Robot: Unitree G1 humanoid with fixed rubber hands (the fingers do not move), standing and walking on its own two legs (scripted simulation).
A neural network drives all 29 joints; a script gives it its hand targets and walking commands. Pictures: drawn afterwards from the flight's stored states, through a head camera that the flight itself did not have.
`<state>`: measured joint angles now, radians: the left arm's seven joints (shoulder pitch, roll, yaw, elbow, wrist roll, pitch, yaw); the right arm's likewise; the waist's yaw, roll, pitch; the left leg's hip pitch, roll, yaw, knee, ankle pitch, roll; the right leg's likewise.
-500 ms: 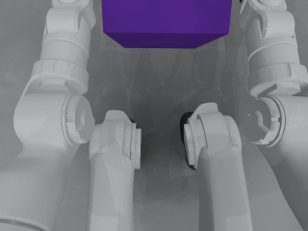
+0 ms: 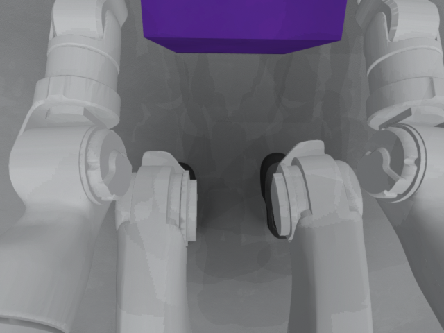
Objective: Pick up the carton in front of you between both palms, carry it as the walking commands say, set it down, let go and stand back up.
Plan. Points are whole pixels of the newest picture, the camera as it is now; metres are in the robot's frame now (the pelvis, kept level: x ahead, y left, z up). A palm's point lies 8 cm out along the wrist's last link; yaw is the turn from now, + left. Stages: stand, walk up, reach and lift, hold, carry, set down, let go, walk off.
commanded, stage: set down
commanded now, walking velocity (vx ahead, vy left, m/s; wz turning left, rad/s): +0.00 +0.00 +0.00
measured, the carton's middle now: out of the picture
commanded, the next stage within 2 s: let go in 1.26 s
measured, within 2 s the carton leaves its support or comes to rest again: neither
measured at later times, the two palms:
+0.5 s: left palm out of the picture +0.58 +0.15 -0.08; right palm out of the picture +0.55 -0.22 -0.08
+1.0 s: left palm out of the picture +0.58 +0.16 +0.07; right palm out of the picture +0.56 -0.23 +0.07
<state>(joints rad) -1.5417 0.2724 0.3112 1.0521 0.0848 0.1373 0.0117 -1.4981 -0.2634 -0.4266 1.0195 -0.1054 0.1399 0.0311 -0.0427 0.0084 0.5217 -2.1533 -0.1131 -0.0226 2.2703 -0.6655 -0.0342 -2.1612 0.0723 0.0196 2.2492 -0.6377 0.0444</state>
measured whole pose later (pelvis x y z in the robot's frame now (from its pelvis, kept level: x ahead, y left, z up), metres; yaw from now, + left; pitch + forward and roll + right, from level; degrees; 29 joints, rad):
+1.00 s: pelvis +0.01 +0.00 +0.17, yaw +0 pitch +48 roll +1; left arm -1.34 0.35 0.22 0.91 -0.07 0.23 0.07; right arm -1.29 -0.34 -0.28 0.87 0.08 0.22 -0.05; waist -0.04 0.01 0.00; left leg -1.95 -0.06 -0.03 1.59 -0.49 -0.01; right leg -1.96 0.05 0.03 1.58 -0.46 0.01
